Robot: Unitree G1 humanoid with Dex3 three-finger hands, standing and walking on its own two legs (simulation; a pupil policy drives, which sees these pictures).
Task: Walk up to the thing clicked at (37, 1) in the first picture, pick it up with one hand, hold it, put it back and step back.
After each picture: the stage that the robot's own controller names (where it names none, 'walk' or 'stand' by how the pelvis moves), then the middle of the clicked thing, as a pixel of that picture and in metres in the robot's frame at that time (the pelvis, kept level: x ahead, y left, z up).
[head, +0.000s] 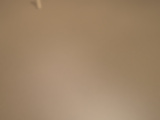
stand; out of the picture +2.26 +0.72 -0.66
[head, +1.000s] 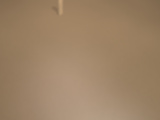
walk; (60, 6) +2.19 +0.34 -0.63
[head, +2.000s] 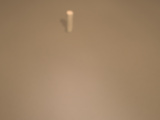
walk; (69, 21) +1.56 +0.17 -0.65
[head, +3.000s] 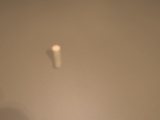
walk; (57, 57) +1.04 +0.22 -0.65
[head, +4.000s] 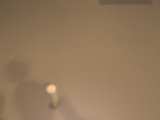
walk; (53, 96) +0.63 +0.24 -0.64
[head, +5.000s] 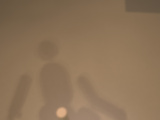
walk; (64, 118) +0.43 +0.21 -0.64
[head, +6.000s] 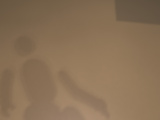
stand; out of the picture +0.34 +0.16 -0.65
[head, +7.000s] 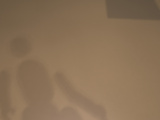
stand; out of the picture +0.33 +0.20 -0.66
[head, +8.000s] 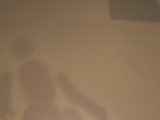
stand; out of the picture +0.35 +0.19 -0.66
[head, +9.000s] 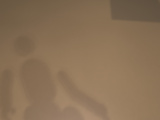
stand; out of the picture +0.33 +0.19 -0.66
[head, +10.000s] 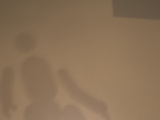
go down; out of the picture +0.34 +0.18 -0.66
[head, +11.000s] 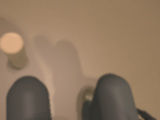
go down; (16, 53) +0.43 +0.22 -0.24
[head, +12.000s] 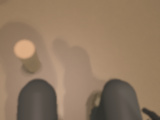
close in; (29, 58) +0.43 +0.21 -0.25
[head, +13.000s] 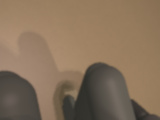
close in; out of the picture +0.41 +0.26 -0.16
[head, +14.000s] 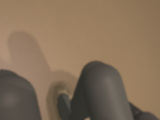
close; out of the picture +0.41 +0.26 -0.16
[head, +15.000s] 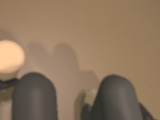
lift; (6, 67) +0.33 +0.25 -0.07
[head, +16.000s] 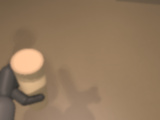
hold; (34, 85) +0.30 +0.16 +0.07
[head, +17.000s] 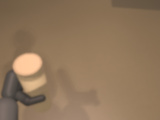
hold; (36, 87) +0.31 +0.16 +0.04
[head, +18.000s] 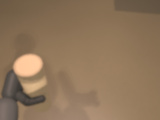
hold; (36, 88) +0.31 +0.16 +0.04
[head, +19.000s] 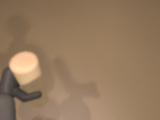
crouch; (33, 84) +0.33 +0.17 +0.00
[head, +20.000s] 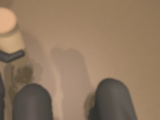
lower; (12, 43) +0.45 +0.20 -0.05
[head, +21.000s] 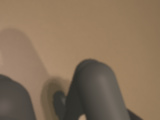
lower; out of the picture +0.43 +0.26 -0.16
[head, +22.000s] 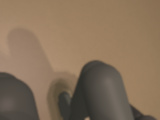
lower; out of the picture +0.41 +0.26 -0.16
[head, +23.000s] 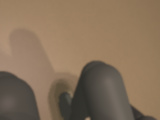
lower; out of the picture +0.40 +0.26 -0.16
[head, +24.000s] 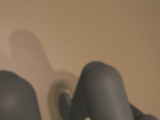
lower; out of the picture +0.39 +0.27 -0.16
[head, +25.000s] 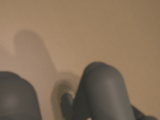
open; out of the picture +0.40 +0.24 -0.16
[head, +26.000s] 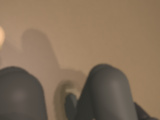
stand; out of the picture +0.39 +0.24 -0.17
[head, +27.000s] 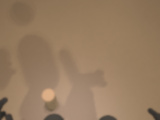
stand; (50, 100) +0.38 +0.17 -0.49
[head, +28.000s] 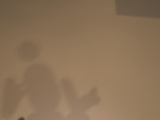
stand; out of the picture +0.36 +0.16 -0.60
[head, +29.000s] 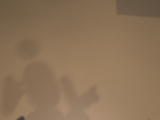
stand; out of the picture +0.35 +0.16 -0.60
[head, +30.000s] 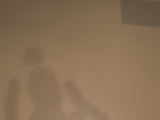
stand; out of the picture +0.37 +0.15 -0.65
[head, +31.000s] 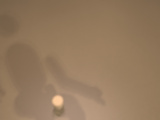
walk; (58, 105) +0.42 +0.14 -0.64
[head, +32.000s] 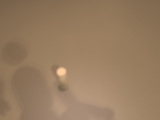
walk; (63, 79) +0.66 +0.18 -0.63
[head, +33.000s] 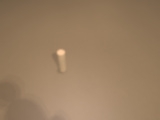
stand; (61, 61) +0.96 +0.21 -0.63
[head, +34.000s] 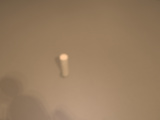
stand; (64, 65) +0.93 +0.18 -0.65
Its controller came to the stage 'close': yes
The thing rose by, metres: 0.68
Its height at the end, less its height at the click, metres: +0.00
